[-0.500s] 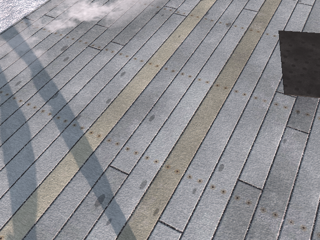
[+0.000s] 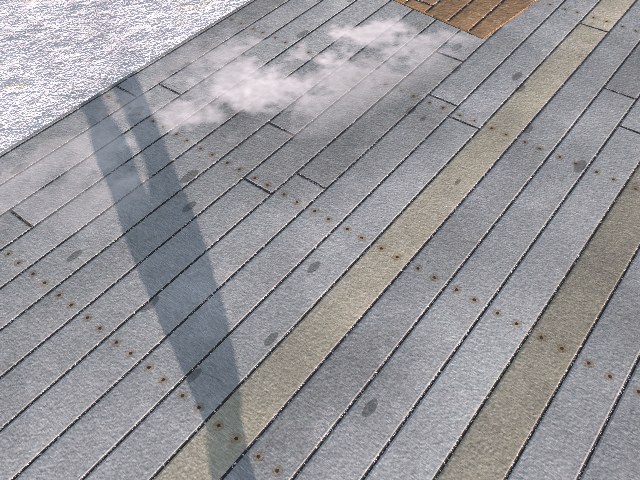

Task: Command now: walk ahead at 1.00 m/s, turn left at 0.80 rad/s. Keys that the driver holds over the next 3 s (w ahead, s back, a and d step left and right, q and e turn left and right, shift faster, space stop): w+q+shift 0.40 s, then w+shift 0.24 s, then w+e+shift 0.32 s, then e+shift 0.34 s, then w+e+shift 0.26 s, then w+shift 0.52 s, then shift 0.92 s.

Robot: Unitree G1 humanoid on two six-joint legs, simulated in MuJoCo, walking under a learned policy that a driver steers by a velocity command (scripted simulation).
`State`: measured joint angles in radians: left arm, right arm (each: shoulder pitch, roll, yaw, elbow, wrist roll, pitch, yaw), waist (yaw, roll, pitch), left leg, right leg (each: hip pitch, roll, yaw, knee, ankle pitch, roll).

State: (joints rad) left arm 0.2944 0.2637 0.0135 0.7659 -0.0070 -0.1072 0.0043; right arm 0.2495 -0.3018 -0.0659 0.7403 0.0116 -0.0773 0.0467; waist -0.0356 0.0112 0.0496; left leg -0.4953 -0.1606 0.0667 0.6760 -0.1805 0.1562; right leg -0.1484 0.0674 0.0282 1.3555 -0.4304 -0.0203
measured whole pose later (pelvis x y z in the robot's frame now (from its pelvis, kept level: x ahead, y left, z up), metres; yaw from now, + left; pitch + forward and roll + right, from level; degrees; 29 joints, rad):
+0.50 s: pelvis +0.46 -0.02 +0.03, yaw +27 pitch +0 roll -3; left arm 0.25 0.29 0.06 0.67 0.01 -0.11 0.00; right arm 0.27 -0.33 -0.05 0.70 0.03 -0.03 0.01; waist 0.02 0.04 0.03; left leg -0.48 0.00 -0.05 1.34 -0.35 0.07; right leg -0.27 0.02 0.00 0.49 -0.22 0.03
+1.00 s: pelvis +0.84 +0.22 +0.03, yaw +21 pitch +0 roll +3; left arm 0.27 0.32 0.06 0.76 -0.05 -0.05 0.00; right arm 0.34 -0.29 -0.07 0.80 -0.01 -0.09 0.03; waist -0.03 -0.05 0.02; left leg -0.20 0.02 0.13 0.48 -0.25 0.00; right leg -0.61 -0.12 0.04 1.29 -0.28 -0.03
